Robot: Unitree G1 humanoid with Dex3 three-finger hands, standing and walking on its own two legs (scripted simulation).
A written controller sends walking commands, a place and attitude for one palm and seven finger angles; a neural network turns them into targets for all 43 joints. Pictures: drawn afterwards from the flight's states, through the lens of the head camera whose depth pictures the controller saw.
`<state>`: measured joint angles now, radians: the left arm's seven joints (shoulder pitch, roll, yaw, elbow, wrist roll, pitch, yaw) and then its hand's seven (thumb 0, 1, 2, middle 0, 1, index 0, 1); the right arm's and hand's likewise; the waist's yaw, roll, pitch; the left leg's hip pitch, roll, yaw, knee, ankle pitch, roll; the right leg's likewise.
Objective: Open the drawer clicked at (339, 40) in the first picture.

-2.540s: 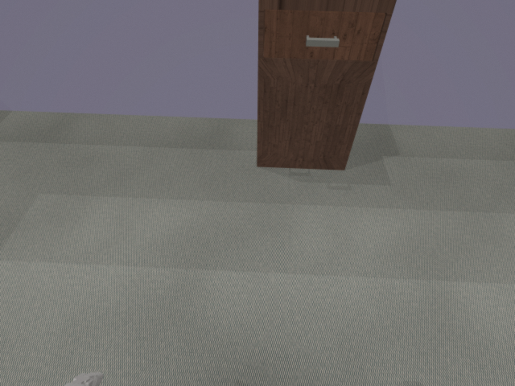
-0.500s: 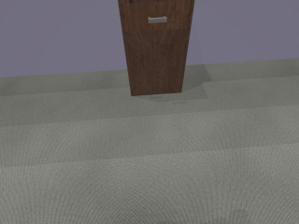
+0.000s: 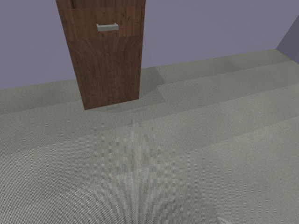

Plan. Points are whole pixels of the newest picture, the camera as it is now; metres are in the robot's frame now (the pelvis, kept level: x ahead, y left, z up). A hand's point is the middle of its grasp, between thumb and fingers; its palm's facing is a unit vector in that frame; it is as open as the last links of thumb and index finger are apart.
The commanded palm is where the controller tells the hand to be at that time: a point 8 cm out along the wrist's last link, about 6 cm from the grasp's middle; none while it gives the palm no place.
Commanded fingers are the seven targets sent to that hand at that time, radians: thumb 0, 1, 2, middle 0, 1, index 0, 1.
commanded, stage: walk to a spot facing it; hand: left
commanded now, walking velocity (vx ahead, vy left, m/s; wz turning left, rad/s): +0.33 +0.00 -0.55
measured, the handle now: (107, 26) +1.15 +0.38 -0.04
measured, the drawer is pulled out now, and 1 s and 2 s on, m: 0.00 0.00 0.00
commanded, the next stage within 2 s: turn to face it in 1.32 s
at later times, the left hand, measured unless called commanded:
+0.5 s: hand (137, 153) +0.40 +0.08 -0.17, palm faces -0.35 -0.93 -0.14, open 7.3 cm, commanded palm none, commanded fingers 0.00 0.90 0.90 -0.20 -0.30 -0.20 -0.30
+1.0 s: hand (114, 144) +0.43 +0.17 -0.18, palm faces -0.33 -0.93 -0.16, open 7.3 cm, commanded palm none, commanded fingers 0.00 0.90 0.90 -0.20 -0.30 -0.20 -0.30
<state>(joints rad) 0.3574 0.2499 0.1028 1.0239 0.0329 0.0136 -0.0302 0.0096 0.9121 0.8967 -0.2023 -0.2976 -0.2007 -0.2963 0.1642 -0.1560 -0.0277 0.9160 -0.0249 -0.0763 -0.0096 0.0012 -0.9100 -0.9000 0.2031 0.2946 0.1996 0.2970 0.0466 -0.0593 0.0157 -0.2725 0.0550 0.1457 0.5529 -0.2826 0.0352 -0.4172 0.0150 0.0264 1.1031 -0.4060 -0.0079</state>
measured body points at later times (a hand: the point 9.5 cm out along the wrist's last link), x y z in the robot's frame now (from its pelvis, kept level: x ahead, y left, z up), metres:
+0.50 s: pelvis +0.19 -0.03 -0.02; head +0.24 -0.03 +0.42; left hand +0.42 +0.13 -0.16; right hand -0.01 -0.18 -0.15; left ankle +0.05 +0.11 -0.66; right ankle +0.26 -0.11 -0.74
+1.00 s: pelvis +0.39 -0.01 +0.00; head +0.40 +0.01 +0.45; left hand +0.45 +0.22 -0.17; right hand +0.40 -0.28 -0.12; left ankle +0.47 +0.05 -0.73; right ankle +0.28 -0.10 -0.67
